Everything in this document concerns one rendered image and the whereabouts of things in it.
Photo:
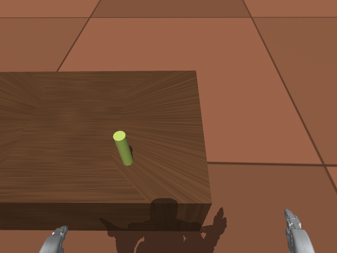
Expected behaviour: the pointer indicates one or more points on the right robot hand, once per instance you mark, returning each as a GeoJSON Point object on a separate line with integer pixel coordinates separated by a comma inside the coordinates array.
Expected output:
{"type": "Point", "coordinates": [298, 239]}

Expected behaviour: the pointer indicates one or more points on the left robot hand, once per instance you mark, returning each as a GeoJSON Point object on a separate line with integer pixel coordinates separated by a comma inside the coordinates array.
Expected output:
{"type": "Point", "coordinates": [53, 244]}

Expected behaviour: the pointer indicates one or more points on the can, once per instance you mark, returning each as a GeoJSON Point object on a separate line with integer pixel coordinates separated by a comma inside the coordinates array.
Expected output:
{"type": "Point", "coordinates": [123, 147]}

